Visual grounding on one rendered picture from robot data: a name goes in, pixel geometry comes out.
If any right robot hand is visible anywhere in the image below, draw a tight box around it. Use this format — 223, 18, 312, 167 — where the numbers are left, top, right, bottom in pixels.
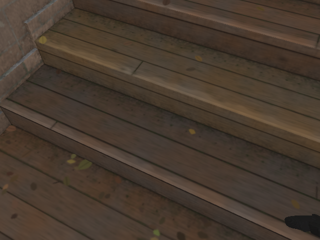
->
284, 214, 320, 237

